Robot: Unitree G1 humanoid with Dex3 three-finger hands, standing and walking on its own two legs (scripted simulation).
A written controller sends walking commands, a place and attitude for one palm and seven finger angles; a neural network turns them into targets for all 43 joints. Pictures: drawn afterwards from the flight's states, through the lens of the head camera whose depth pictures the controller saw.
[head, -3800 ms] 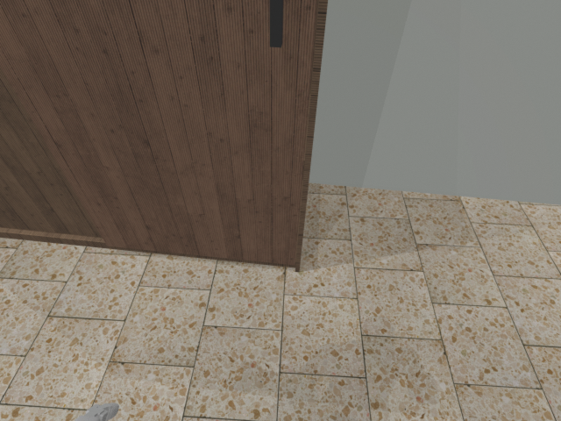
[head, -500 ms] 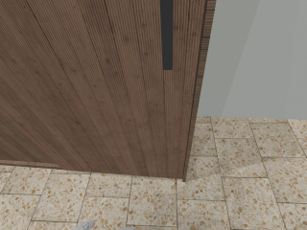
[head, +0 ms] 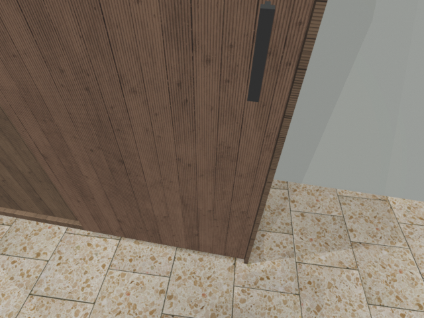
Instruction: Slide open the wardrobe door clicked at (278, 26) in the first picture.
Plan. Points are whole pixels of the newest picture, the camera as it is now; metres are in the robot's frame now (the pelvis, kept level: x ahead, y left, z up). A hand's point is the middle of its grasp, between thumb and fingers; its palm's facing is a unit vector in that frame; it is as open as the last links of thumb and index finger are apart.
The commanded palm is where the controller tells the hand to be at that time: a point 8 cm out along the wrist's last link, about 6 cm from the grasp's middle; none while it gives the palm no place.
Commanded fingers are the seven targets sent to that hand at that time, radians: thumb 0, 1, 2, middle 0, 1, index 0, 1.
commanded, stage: come to a stop and stand still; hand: right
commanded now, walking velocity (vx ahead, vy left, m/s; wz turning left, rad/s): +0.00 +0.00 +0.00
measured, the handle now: (260, 54) +0.53 -0.04 +0.27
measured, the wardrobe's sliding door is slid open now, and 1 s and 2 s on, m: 0.00 0.00 0.00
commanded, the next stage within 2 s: look again from close up in 0.36 s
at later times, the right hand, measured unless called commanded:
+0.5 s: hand out of the picture -0.08 -0.11 -0.18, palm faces +0.06 +0.99 -0.13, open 7.4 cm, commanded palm none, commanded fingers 0.00 -0.90 -0.90 0.20 0.30 0.20 0.30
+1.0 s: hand out of the picture +0.05 -0.18 -0.18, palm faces +0.01 +0.98 -0.22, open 7.4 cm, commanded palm none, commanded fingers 0.00 -0.90 -0.90 0.20 0.30 0.20 0.30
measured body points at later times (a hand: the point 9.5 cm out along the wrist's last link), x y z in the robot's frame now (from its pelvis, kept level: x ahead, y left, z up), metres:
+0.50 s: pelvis -0.01 +0.02 +0.00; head -0.02 +0.01 +0.45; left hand -0.03 +0.22 -0.17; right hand -0.08 -0.17 -0.17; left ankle -0.02 +0.13 -0.74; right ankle +0.06 -0.06 -0.74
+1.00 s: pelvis +0.02 +0.00 -0.01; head +0.02 -0.01 +0.44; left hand +0.06 +0.24 -0.15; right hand +0.05 -0.24 -0.16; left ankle -0.02 +0.13 -0.74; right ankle +0.06 -0.06 -0.74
